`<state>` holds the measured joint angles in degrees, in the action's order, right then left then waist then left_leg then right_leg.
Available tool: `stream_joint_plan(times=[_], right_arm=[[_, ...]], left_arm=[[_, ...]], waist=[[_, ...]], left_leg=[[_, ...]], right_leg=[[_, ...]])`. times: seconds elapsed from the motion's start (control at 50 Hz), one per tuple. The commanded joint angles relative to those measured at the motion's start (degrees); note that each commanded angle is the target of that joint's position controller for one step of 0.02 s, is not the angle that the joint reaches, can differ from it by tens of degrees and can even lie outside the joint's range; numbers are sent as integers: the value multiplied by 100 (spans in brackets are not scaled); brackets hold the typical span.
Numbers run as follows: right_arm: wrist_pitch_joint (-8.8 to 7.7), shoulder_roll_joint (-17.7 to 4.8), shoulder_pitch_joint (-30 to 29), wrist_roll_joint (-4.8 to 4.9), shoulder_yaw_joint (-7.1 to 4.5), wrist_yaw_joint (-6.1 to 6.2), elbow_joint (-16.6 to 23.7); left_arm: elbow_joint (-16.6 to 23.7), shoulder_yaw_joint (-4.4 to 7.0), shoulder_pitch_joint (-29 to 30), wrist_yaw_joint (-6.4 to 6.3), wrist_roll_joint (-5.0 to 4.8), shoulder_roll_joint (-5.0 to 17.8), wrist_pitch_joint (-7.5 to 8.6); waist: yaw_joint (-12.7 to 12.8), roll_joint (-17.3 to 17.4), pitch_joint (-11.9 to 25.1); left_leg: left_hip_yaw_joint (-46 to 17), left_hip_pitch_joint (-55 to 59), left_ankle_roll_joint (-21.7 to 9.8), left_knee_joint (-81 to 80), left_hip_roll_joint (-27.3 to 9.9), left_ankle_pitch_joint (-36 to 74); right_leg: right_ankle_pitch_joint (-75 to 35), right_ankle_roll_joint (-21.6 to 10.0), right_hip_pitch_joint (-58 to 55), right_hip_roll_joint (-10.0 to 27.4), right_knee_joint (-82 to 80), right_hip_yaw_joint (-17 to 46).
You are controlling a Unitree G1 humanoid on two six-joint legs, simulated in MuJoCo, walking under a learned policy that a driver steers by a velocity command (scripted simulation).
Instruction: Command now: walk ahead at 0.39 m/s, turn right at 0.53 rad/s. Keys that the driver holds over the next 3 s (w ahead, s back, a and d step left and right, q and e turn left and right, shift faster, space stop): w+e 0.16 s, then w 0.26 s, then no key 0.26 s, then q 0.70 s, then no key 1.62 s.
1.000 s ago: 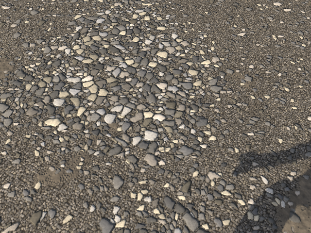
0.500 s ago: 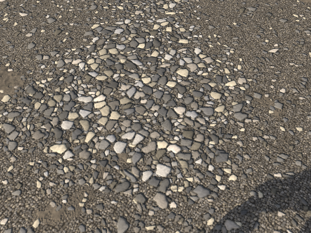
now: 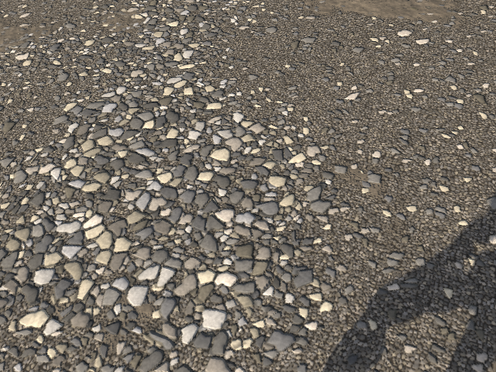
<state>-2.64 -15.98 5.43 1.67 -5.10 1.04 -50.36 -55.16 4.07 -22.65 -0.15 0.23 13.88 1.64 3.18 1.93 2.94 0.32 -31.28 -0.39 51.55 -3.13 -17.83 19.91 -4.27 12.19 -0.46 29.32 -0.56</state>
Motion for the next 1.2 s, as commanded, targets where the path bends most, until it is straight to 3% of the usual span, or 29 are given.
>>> stream_joint_plan(times=[0.02, 0.06, 0.2, 0.26, 0.32, 0.36, 0.38, 0.4, 0.42, 0.44, 0.46, 0.48, 0.5, 0.54, 0.62, 0.7, 0.76, 0.78, 0.8, 0.82, 0.84, 0.86, 0.9, 0.96, 1.08, 1.14, 1.16, 1.18, 1.2], right_arm=[[-318, -729, -887, -181, -170, 4, 541], [-344, -479, -970, -144, -133, -64, 529], [-405, -163, -1798, -38, 41, -244, 865], [-479, -177, -2040, -18, 104, -348, 1009], [-521, -413, -1654, -13, 52, -380, 984], [-520, -796, -391, -63, -133, -313, 650], [-510, -1056, 823, -155, -206, -270, 417], [-449, -1558, 1726, -219, -341, -268, 181], [-428, -1067, 1713, -145, -192, -315, 58], [-412, -714, 1117, -88, -89, -286, 133], [-392, -536, 636, -129, -20, -264, 237], [-384, -386, 333, -187, 37, -284, 253], [-399, -280, 208, -245, 87, -292, 232], [-419, -267, 255, -276, 119, -282, 69], [-331, -624, 187, -234, 66, -124, -86], [-188, -762, 542, -126, 66, -93, -284], [-91, -796, 500, -1, 85, -86, -321], [-79, -717, 659, -21, 111, -83, -329], [-102, -518, 765, -144, 177, -77, -225], [-109, -131, 1460, -177, 276, -53, -272], [-40, -369, 1180, -81, 235, -18, -187], [47, -722, 933, 7, 104, -3, -69], [296, -703, 856, 2, 18, 88, -57], [541, -451, 946, -49, 6, 126, 50], [570, -526, 658, -87, -9, -77, 408], [586, -604, 1101, -134, -101, -158, 303], [585, -823, 1200, -176, -177, -131, 313], [581, -1514, 1154, -177, -302, -9, 519], [449, -1659, 1177, -413, -277, -72, 679]], left_arm=[[482, 132, 277, -67, -76, 938, 270], [379, 68, -165, -105, -81, 715, 289], [253, 106, -865, -190, -110, 700, 234], [180, 130, -1021, -190, -133, 705, 197], [204, 188, -830, -184, -135, 837, 146], [306, 184, -565, -163, -102, 835, 128], [467, 132, -351, -145, -23, 747, 145], [524, -44, -1039, -111, -57, 55, 255], [436, -15, -1061, -96, -224, 298, 380], [557, 103, -407, -91, -329, 756, 423], [630, 105, 20, -108, -286, 800, 427], [646, 138, 204, -135, -171, 747, 403], [631, 178, 151, -158, -109, 691, 346], [617, 132, -33, -166, -96, 348, 252], [864, 12, 593, -120, -11, 145, 214], [1008, 27, 1262, -55, -24, 398, 160], [1049, 110, 1304, -68, 47, 607, 179], [1024, 187, 1195, -110, 76, 841, 194], [1070, 278, 965, -182, 131, 1242, 193], [1060, 332, 790, -235, 125, 1453, 98], [1081, 238, 582, -216, 85, 1055, 37], [1117, 218, 685, -216, 73, 1030, 15], [1268, 168, 1377, -257, 37, 913, 0], [1265, 161, 1936, -276, 125, 864, -44], [1129, 229, 2004, -329, 25, 1073, -82], [1023, 233, 1999, -319, -132, 1053, -168], [891, 204, 1709, -286, -122, 845, -215], [1084, 106, 1653, -235, 108, 488, -244], [1365, 161, 2362, -276, 93, 666, -204]], waist=[[-168, -764, -797], [-80, -771, -585], [311, -1040, -773], [415, -1060, -918], [125, -1271, -824], [-521, -1259, -12], [-1046, -960, 902], [-917, 821, 1989], [-890, 1405, 1989], [-834, 920, 759], [-669, 291, 218], [-464, -12, -97], [-273, 68, -131], [-96, 289, -118], [-101, 325, 3], [-350, 288, 77], [-174, 193, -41], [-159, 33, -17], [-185, -415, 366], [-374, -1463, 962], [-23, -1623, 1229], [-18, -1333, 1047], [-257, -915, 570], [-509, -1079, 155], [-424, -1106, 412], [-659, -839, 375], [-628, -112, 84], [-356, 1765, -159], [-720, 1401, 12]], left_leg=[[-397, -1858, 45, -126, -127, 903], [-322, -1522, 82, -526, 24, 1507], [-156, -956, 178, -1948, 254, 2060], [-26, -788, 105, -2251, 266, 1880], [119, 38, -121, -2480, 379, 1515], [248, 1815, -481, -2590, 536, 1545], [-545, 3686, -872, -2218, -221, 1579], [-3154, 5917, -1773, -2561, -1725, 592], [-4527, 5806, -1895, -3496, -2023, -117], [-3581, 4809, -1624, -3512, -1828, 333], [-2625, 3791, -1472, -3512, -1602, 1573], [-1940, 2978, -1377, -3551, -1349, 2791], [-1420, 2527, -1286, -3613, -1137, 3603], [-945, 2038, -1310, -3753, -1009, 4469], [-196, 1709, -1241, -3806, -744, 4981], [-303, 1987, -1095, -3652, -765, 4124], [-656, 2038, -850, -3050, -668, 3099], [-684, 1914, -632, -2689, -425, 2630], [-472, 1474, -351, -1963, -51, 1578], [-39, 448, -4, -766, 455, -911], [-128, 69, 172, 343, 539, -2428], [-237, -270, 204, 1222, 411, -2400], [-306, -390, 298, 1590, 93, -1655], [-2, 345, 393, 1142, 43, -933], [270, 1151, 150, -544, 5, -282], [516, 2041, -222, -1884, 292, 495], [-194, 2365, -519, -2673, 7, 1029], [-2448, 2834, -1279, -3159, -1543, 2570], [-3181, 2267, -2054, -3557, -1933, 2349]], right_leg=[[574, -738, -873, 1538, -2264, 2536], [-419, -627, -1102, 1299, -2159, 2027], [-1283, -606, -1207, 1145, -1926, 1635], [-1679, -617, -1403, 1285, -1718, 1676], [-2901, -494, -1445, 1416, -1379, 1655], [-4926, -268, -1271, 1048, -61, 1271], [-4184, -121, -224, 817, 1386, 1148], [-1121, 325, 1942, -145, 3700, 738], [1156, 277, 2693, -259, 4559, 1233], [936, 244, 3114, 40, 4881, 1145], [518, 243, 2851, 304, 4757, 890], [344, 284, 2537, 461, 4428, 703], [259, 304, 2170, 601, 4116, 643], [136, 383, 1741, 616, 3554, 510], [-1072, 497, 1250, 528, 1661, 233], [-1823, 488, 849, 311, 707, 205], [-2112, 332, 342, 141, -259, 171], [-2889, 220, -116, 286, -606, 289], [-4866, -43, -951, 1040, -337, 864], [-5868, -908, -2061, 2165, -83, 1744], [-5523, -1316, -2015, 2514, -394, 2292], [-4618, -1284, -1755, 2383, -606, 2134], [-2942, -992, -872, 2074, -977, 1569], [-1831, -833, 384, 1685, -1422, 672], [-1998, -780, 163, 1928, -1228, 195], [-1141, -263, 427, 1725, -528, -190], [-321, 204, 1027, 1327, 394, -614], [1664, 841, 2596, 445, 2283, -1065], [1991, 807, 2900, 24, 3252, 8]])
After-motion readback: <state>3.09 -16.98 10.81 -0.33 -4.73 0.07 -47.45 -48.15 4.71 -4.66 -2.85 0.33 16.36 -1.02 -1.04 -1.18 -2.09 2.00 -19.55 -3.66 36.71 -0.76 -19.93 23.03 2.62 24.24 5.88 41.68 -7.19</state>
